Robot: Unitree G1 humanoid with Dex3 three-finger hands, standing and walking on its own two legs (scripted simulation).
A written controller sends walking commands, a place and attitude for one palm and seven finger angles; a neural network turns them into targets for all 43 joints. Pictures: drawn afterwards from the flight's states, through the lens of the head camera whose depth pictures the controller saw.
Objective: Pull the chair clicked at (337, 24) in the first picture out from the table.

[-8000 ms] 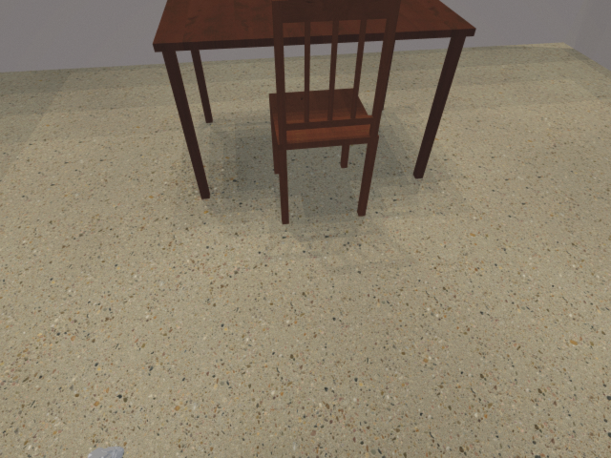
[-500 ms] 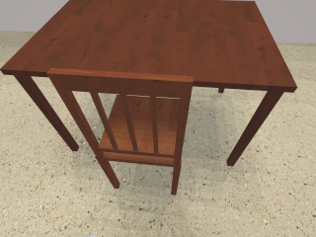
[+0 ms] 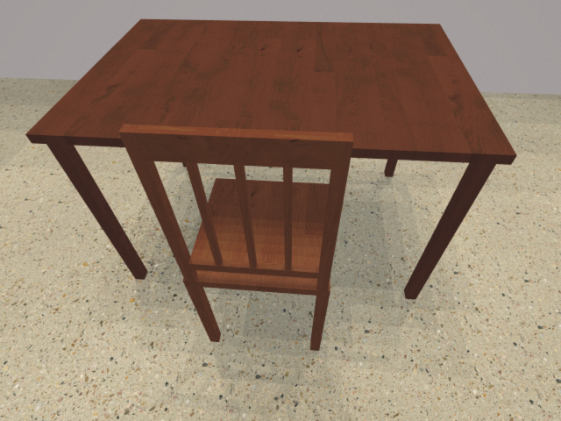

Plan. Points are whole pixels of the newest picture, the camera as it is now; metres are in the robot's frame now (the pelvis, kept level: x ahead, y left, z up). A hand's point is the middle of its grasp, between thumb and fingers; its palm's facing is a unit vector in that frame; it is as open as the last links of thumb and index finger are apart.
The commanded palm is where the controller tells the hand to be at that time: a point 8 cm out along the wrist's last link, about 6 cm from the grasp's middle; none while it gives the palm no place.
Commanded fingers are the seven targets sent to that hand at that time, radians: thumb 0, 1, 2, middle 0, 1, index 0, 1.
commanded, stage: come to a stop and stand still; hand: left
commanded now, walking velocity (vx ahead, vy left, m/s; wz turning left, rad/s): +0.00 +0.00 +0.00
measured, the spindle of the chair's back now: (247, 222) +0.51 +0.11 -0.08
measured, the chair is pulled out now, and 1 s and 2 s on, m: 0.00 0.00 0.00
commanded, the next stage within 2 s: look again from close up in 0.88 s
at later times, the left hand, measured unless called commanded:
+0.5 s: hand out of the picture -0.02 +0.13 -0.17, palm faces +0.04 -0.99 -0.16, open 7.4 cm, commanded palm none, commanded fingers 0.00 0.90 0.90 -0.20 -0.30 -0.20 -0.30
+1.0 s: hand out of the picture -0.02 +0.12 -0.17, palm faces +0.05 -0.98 -0.17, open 7.4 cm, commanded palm none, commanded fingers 0.00 0.90 0.90 -0.20 -0.30 -0.20 -0.30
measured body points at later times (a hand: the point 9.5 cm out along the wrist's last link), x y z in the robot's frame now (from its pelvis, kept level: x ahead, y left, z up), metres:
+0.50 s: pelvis +0.00 -0.02 +0.00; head +0.00 -0.03 +0.45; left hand -0.03 +0.18 -0.16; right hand -0.05 -0.21 -0.17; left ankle +0.02 +0.10 -0.74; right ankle -0.03 -0.11 -0.74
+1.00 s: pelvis +0.02 -0.03 +0.00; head +0.03 -0.03 +0.45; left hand -0.02 +0.18 -0.16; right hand +0.01 -0.24 -0.16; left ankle +0.02 +0.10 -0.74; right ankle -0.03 -0.11 -0.74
